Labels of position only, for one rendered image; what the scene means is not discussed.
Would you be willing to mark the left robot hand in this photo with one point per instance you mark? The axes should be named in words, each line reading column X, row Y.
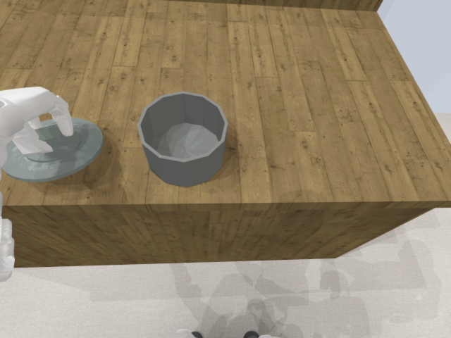
column 33, row 102

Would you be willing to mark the knob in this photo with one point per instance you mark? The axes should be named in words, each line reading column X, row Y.
column 50, row 134

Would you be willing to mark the pot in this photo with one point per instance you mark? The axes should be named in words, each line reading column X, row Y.
column 183, row 135

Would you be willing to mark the left robot forearm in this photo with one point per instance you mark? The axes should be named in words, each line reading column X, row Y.
column 11, row 122

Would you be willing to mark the table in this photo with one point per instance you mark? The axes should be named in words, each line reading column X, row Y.
column 330, row 141

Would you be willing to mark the robot left upper arm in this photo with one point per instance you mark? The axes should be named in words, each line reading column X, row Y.
column 7, row 258

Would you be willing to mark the lid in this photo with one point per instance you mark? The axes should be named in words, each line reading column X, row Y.
column 68, row 157

